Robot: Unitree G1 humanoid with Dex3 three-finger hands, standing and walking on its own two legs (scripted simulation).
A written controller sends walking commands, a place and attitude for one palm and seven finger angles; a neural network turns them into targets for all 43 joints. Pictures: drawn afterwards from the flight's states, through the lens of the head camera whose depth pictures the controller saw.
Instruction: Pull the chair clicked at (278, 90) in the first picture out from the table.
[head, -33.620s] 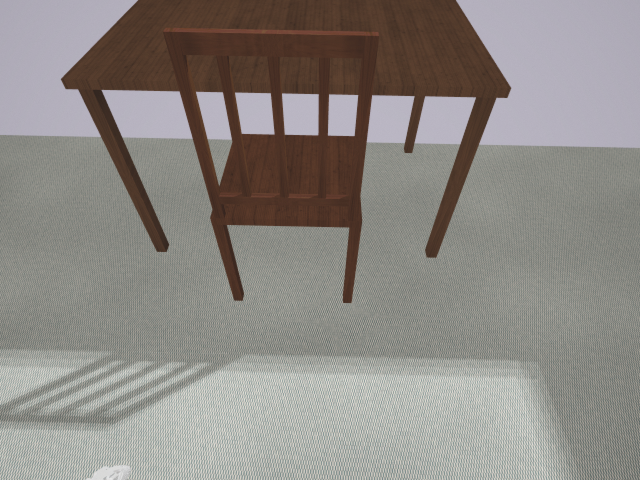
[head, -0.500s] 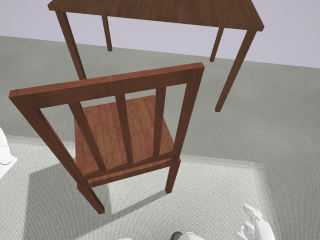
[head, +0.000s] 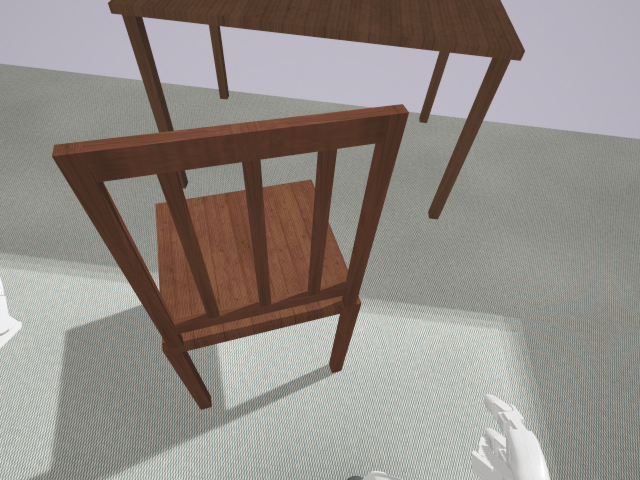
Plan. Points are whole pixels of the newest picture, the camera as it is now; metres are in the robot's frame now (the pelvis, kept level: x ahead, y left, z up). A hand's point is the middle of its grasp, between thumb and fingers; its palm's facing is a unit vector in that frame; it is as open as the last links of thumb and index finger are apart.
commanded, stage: step back with the hand held close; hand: left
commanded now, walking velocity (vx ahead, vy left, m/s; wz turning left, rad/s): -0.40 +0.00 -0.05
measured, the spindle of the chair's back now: (259, 246) +0.47 +0.12 -0.04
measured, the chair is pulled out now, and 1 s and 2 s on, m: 0.59 0.59 0.59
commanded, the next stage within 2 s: stop stepping back and stand still in 0.18 s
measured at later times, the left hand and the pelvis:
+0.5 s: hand out of the picture +0.10 +0.24 +0.17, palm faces +0.36 -0.79 -0.49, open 7.4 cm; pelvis -0.11 -0.02 +0.01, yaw -3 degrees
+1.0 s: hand out of the picture +0.08 +0.23 +0.17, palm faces +0.43 -0.79 -0.44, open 7.4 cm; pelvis -0.12 -0.03 +0.01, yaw -2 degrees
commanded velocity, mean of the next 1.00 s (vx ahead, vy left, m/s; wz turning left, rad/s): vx -0.01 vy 0.02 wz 0.00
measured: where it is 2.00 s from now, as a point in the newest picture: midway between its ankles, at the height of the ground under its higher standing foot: outside the picture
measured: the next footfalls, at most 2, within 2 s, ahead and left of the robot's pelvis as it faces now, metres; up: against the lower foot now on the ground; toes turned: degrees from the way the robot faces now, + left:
right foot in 0.20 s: -0.03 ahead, -0.15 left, +0.00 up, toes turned -2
left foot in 0.46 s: -0.05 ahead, +0.10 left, +0.00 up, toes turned -3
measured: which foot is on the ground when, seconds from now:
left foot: down 0.00-0.28, up 0.30-0.44, down 0.46-1.00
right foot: up 0.00-0.18, down 0.20-1.00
